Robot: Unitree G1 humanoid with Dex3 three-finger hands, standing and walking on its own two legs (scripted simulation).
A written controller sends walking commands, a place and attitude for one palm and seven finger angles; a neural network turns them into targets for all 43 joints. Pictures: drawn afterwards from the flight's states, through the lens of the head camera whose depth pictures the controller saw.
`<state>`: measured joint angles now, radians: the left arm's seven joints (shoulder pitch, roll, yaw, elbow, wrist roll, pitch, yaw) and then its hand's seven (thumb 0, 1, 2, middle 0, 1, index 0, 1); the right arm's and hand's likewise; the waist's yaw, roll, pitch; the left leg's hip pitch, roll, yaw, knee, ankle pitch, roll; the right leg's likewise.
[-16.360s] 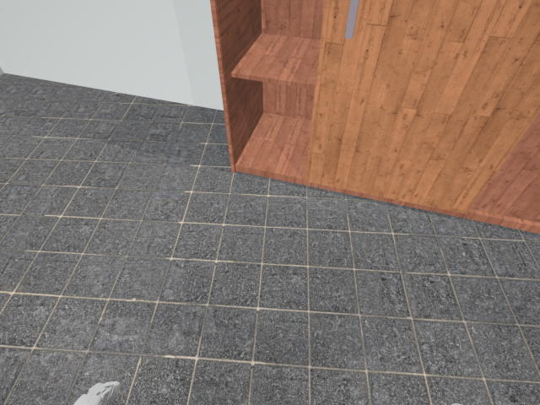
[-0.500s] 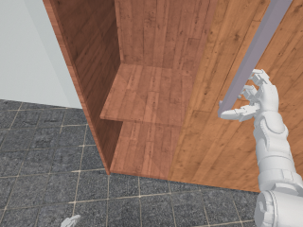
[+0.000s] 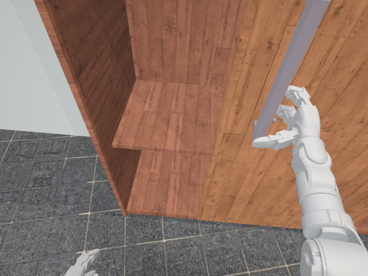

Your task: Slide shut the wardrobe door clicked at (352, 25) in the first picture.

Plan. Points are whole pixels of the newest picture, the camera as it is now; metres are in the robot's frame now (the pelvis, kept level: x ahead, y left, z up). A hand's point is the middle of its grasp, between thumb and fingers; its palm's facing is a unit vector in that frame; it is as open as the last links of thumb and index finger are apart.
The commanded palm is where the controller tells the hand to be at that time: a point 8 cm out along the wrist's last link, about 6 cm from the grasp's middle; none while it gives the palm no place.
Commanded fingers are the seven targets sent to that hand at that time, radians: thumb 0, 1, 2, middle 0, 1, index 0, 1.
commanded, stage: slide the fingers in behind the handle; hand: right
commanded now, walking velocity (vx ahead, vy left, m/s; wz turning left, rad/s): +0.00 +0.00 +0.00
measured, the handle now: (278, 80) +0.50 -0.14 +0.20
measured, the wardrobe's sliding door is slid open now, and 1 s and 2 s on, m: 0.39 0.39 0.39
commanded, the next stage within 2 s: grip the handle and tug to test in 0.18 s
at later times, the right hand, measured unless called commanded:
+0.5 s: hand (274, 119) +0.43 -0.14 +0.14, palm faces +0.02 +1.00 -0.01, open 13.4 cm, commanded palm +0.40 -0.18 +0.14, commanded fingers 0.00 -0.06 -0.54 0.36 1.28 0.36 1.28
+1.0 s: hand (274, 117) +0.44 -0.14 +0.14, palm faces +0.00 +1.00 -0.01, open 7.8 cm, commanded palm +0.41 -0.19 +0.14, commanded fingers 0.00 -0.90 -0.90 0.45 1.40 0.45 1.40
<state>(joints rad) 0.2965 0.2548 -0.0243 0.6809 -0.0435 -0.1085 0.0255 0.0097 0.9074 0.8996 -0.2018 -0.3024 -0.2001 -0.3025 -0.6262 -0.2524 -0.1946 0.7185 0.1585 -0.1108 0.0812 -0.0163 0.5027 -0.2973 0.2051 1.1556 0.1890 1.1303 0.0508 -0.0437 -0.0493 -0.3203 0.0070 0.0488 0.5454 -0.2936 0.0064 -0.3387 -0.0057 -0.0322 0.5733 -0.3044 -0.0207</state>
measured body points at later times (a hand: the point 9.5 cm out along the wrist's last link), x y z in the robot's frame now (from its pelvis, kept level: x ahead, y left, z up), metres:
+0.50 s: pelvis +0.00 +0.00 +0.00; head +0.02 +0.01 +0.45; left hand +0.10 +0.25 -0.11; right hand +0.42 -0.20 +0.15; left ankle -0.01 +0.12 -0.73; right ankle -0.01 -0.10 -0.73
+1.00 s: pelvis +0.01 +0.00 +0.00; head +0.03 +0.01 +0.45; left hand +0.10 +0.25 -0.11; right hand +0.43 -0.20 +0.15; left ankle -0.01 +0.12 -0.73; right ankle -0.01 -0.10 -0.73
